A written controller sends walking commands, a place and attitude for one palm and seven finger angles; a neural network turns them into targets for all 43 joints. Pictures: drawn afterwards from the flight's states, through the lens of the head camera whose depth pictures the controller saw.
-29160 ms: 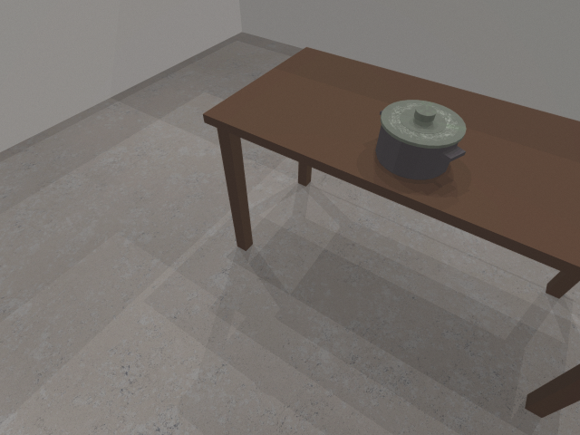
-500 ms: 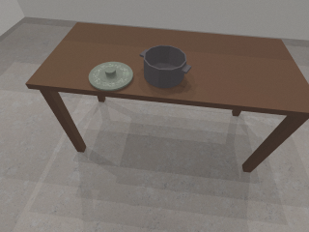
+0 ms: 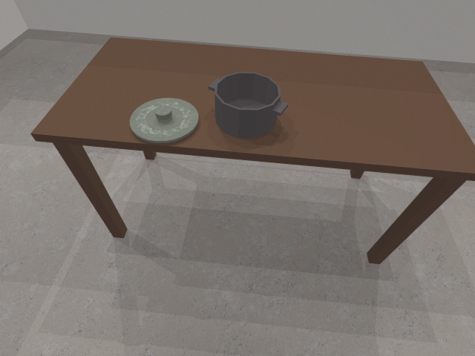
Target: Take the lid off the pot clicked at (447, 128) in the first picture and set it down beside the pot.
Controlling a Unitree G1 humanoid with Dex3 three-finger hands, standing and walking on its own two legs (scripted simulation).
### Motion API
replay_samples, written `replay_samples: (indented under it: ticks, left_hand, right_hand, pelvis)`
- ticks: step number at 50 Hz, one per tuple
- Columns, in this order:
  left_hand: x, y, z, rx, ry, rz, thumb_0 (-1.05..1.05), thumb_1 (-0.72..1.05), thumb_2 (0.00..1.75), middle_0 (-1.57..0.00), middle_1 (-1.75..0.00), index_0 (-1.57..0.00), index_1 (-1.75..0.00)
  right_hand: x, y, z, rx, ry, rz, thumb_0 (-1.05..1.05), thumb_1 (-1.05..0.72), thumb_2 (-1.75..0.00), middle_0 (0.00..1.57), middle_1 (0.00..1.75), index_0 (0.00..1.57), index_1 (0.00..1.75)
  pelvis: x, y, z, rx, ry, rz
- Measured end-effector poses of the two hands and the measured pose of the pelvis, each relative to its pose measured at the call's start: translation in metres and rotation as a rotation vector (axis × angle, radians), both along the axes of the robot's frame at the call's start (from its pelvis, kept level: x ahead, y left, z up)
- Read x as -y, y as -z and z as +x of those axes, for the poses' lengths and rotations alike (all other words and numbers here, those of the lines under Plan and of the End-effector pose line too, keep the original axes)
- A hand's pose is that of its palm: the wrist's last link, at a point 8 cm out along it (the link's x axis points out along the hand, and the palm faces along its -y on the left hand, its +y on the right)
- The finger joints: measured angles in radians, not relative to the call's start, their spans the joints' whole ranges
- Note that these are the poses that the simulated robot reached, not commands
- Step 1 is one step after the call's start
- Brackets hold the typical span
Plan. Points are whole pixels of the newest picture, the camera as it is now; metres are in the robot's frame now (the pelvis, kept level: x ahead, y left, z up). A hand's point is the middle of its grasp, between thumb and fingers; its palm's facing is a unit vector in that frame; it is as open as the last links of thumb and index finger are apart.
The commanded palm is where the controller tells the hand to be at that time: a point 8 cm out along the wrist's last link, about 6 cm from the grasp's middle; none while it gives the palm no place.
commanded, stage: let the arm hang, fingers relaxed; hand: left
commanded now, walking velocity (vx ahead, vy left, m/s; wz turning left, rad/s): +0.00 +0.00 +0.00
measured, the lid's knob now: (163, 112) +0.75 +0.25 -0.07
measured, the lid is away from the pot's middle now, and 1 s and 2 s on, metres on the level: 0.25 0.25 0.25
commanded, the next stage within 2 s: look to check the result in 0.68 s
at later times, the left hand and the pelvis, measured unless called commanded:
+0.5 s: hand out of the picture +0.00 +0.16 -0.18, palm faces +0.00 -0.99 -0.17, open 7.3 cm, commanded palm none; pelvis +0.00 +0.00 +0.00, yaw +0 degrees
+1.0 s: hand out of the picture +0.00 +0.17 -0.18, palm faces +0.00 -0.98 -0.18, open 7.3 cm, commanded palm none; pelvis +0.00 +0.00 +0.00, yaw +0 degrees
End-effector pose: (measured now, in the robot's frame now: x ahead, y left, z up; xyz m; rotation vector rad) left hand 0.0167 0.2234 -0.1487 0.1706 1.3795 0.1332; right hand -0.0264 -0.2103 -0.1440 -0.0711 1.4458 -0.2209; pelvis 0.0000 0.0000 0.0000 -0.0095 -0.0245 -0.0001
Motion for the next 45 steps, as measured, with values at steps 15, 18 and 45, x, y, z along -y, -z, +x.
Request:
replay_samples:
  ticks: [15,18,45]
  left_hand:
    - [0.010,0.003,-0.021,-0.060,-0.016,-0.024,0.01,0.92,0.90,-0.20,-0.30,-0.20,-0.30]
    - [0.011,0.003,-0.022,-0.062,-0.018,-0.027,0.01,0.92,0.90,-0.20,-0.30,-0.20,-0.30]
    - [0.008,0.003,-0.019,-0.056,-0.017,-0.022,0.01,0.92,0.90,-0.19,-0.30,-0.20,-0.30]
  right_hand:
    - [-0.003,0.000,0.002,-0.004,0.004,0.002,0.00,-0.91,-0.89,0.20,0.30,0.20,0.30]
    - [-0.004,0.000,0.003,-0.001,0.005,0.001,0.00,-0.91,-0.89,0.20,0.30,0.20,0.30]
    - [-0.009,0.000,-0.003,-0.014,0.016,0.004,0.00,-0.91,-0.89,0.20,0.30,0.20,0.30]
  pelvis:
    - [0.000,0.000,0.001,-0.001,0.003,-0.001]
    - [0.000,0.000,0.002,-0.001,0.003,-0.001]
    - [-0.002,0.000,0.003,-0.001,0.004,-0.001]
